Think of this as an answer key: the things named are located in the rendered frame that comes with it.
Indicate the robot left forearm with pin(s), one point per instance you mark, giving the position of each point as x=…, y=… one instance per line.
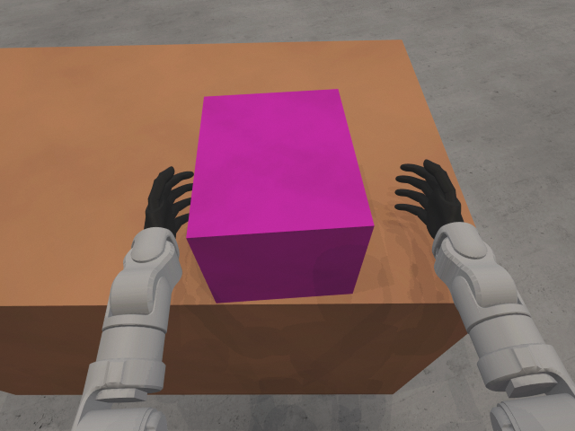
x=129, y=360

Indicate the right robot hand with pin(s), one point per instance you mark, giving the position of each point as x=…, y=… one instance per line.
x=439, y=200

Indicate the robot right upper arm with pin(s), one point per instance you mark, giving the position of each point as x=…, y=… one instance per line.
x=544, y=413

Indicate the robot right forearm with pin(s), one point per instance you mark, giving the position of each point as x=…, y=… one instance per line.
x=512, y=354

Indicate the carton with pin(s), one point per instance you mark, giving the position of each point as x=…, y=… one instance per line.
x=278, y=207

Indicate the pedestal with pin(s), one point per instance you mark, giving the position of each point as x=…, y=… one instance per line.
x=85, y=131

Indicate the left robot hand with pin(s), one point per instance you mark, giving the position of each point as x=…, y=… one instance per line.
x=161, y=211

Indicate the robot left upper arm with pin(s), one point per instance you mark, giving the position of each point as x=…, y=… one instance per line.
x=136, y=419

